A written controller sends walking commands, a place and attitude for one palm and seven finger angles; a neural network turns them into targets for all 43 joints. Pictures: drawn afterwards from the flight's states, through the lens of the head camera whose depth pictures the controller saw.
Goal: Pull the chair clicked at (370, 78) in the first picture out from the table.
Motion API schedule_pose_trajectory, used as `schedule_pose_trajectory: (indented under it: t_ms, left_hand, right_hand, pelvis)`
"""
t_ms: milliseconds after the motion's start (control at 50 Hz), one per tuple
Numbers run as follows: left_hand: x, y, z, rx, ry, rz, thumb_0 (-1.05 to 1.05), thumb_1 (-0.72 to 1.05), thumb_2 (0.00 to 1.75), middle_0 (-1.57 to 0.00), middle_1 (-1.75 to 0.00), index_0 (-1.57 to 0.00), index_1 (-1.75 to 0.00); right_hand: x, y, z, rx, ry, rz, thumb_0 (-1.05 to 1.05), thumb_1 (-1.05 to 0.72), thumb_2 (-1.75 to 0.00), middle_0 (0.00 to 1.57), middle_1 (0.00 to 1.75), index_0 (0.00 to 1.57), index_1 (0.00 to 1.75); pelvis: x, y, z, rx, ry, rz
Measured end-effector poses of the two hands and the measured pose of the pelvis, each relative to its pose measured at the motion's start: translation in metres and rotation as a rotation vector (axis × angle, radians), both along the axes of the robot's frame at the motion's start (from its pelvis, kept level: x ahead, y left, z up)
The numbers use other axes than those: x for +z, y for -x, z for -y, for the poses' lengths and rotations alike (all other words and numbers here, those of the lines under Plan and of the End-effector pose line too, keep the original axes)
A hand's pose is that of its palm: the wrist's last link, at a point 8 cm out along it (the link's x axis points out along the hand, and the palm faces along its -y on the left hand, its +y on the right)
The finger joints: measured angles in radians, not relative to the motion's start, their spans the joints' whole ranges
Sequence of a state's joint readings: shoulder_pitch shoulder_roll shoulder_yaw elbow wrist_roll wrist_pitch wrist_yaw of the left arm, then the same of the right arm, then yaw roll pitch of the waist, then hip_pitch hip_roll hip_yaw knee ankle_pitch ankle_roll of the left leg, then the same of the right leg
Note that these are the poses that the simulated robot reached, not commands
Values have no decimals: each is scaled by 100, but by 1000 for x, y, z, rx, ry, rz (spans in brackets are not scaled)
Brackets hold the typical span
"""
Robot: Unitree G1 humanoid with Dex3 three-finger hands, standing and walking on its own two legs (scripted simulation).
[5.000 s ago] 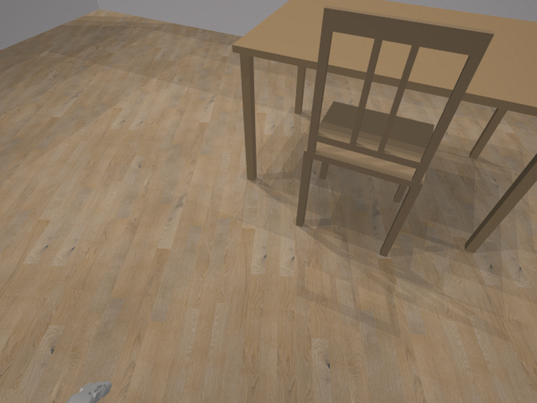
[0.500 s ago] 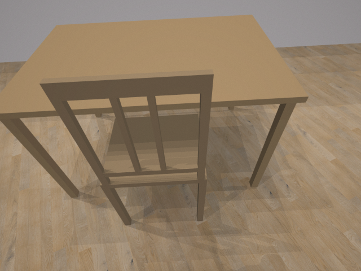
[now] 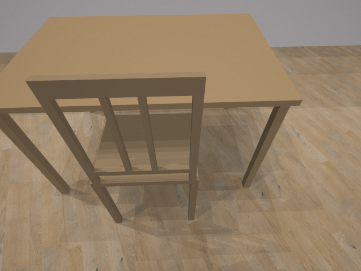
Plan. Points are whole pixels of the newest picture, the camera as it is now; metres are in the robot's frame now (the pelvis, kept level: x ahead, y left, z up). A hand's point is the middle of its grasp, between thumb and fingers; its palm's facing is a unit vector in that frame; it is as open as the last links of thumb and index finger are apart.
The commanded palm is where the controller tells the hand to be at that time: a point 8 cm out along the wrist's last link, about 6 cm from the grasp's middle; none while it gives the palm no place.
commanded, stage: look again from close up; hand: left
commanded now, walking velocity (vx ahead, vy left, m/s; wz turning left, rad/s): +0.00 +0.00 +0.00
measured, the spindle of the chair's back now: (118, 139) +0.48 +0.23 -0.05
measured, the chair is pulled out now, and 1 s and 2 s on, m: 0.00 0.00 0.00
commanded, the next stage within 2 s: shuffle to correct the standing spot in 0.44 s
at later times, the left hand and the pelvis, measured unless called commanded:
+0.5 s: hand out of the picture -0.01 +0.15 -0.17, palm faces +0.03 -0.98 -0.20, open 7.3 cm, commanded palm none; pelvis +0.00 -0.02 +0.00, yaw +1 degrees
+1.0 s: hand out of the picture +0.03 +0.18 -0.18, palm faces +0.11 -0.98 -0.19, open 7.4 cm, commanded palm none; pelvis +0.05 +0.00 +0.00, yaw +6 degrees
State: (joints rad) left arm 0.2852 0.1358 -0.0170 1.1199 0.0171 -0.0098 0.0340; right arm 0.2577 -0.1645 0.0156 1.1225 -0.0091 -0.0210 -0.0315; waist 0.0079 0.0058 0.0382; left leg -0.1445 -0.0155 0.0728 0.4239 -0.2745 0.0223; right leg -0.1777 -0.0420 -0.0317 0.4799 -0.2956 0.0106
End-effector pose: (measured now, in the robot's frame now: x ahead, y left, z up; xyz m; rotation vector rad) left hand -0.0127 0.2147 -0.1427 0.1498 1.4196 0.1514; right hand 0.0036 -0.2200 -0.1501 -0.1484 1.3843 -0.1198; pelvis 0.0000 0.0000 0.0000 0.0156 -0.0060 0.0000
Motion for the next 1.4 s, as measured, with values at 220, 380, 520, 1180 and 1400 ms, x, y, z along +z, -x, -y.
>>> schedule_pose_trajectory:
  t_ms: [220,380,520,1180,1400]
  left_hand:
    - [2,-4,8,2,-9,12,0,92,90,-20,-29,-20,-30]
    - [3,-4,15,8,-11,15,0,92,90,-20,-29,-20,-30]
    - [3,0,21,12,-6,8,0,92,90,-20,-29,-20,-30]
    - [3,-107,-9,91,-74,141,0,93,90,-20,-29,-20,-30]
    - [-3,-111,-3,95,-54,163,0,93,90,-21,-29,-20,-30]
  right_hand:
    - [1,1,9,4,-6,-18,1,-92,-90,19,30,20,30]
    - [0,4,13,4,-14,-31,1,-92,-90,19,30,20,30]
    - [0,8,15,2,-20,-41,1,-92,-90,19,30,20,30]
    - [-14,-58,-11,64,-63,-118,0,-90,-90,20,30,20,30]
    - [-4,-110,18,62,21,30,1,-92,-90,20,30,20,30]
  pelvis:
    - [1,-2,12,7,-1,-1]
    - [2,-3,18,11,-1,1]
    - [2,-3,23,11,-2,1]
    - [-9,-77,12,112,-7,-6]
    - [-9,-70,17,115,-23,15]
